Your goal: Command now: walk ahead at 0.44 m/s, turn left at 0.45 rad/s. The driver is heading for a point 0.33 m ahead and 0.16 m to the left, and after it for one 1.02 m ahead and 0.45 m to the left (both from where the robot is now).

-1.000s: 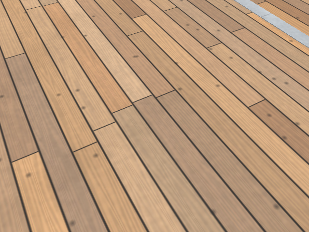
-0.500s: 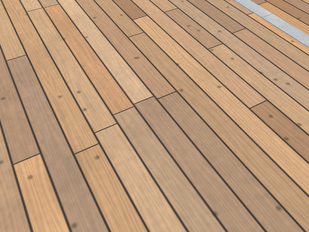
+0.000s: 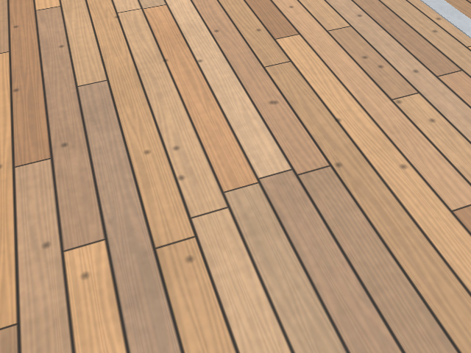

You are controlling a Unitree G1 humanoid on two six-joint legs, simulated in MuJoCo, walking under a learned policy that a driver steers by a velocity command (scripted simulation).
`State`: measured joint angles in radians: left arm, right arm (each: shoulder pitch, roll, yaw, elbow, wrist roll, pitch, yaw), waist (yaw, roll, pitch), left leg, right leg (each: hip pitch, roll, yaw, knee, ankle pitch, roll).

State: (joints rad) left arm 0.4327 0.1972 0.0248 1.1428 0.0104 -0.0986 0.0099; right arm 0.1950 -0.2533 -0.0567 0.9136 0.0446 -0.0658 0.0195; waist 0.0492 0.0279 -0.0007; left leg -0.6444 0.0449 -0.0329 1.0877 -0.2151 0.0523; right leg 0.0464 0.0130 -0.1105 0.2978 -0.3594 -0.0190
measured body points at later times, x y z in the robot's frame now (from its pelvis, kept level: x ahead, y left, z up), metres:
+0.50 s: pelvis +0.27 +0.07 +0.01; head +0.28 +0.09 +0.46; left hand +0.39 +0.38 -0.08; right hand +0.39 -0.18 -0.11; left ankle +0.24 +0.12 -0.74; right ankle +0.49 -0.09 -0.66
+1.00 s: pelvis +0.55 +0.12 +0.01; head +0.57 +0.14 +0.46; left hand +0.42 +0.38 -0.11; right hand +0.84 -0.01 -0.08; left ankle +0.54 +0.31 -0.66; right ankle +0.57 +0.01 -0.74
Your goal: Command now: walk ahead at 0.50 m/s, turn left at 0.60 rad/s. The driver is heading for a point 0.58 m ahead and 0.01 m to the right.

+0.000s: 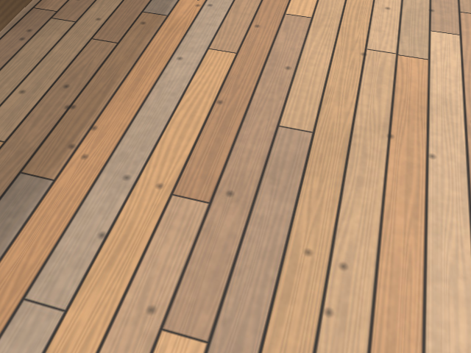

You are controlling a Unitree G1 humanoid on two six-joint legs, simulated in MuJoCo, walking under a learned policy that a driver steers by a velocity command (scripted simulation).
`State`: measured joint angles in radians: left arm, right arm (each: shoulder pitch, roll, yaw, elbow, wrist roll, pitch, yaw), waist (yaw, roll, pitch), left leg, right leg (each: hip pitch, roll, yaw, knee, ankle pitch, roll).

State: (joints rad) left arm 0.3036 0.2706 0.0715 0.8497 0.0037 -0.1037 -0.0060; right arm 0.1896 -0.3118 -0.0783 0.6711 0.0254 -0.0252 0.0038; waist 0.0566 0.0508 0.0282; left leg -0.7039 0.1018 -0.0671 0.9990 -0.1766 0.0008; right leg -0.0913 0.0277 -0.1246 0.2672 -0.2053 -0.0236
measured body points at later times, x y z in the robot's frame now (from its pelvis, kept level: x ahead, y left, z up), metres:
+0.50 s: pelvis +0.28 +0.08 +0.00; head +0.30 +0.11 +0.45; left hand +0.38 +0.38 -0.10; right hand +0.42 -0.16 -0.10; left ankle +0.24 +0.15 -0.74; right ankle +0.44 -0.07 -0.67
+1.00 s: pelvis +0.45 +0.09 -0.01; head +0.48 +0.09 +0.43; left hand +0.57 +0.36 -0.12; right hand +0.60 -0.16 -0.13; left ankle +0.45 +0.25 -0.73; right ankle +0.55 +0.01 -0.74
